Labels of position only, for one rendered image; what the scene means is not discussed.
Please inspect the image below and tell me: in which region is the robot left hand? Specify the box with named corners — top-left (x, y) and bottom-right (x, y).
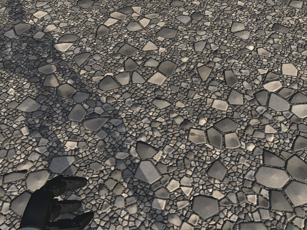
top-left (19, 174), bottom-right (94, 230)

